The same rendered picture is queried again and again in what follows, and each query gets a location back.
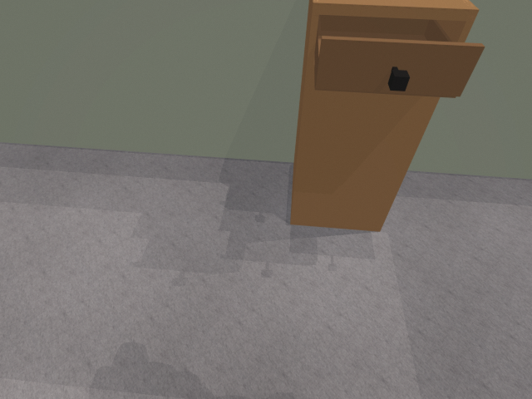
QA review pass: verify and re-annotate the drawer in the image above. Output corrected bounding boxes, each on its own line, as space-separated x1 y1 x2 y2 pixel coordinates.
314 15 485 98

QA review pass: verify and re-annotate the cabinet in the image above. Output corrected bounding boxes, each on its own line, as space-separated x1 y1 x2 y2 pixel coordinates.
290 0 480 232

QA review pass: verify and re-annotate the handle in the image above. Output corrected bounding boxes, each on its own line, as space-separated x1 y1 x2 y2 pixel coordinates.
388 66 410 91

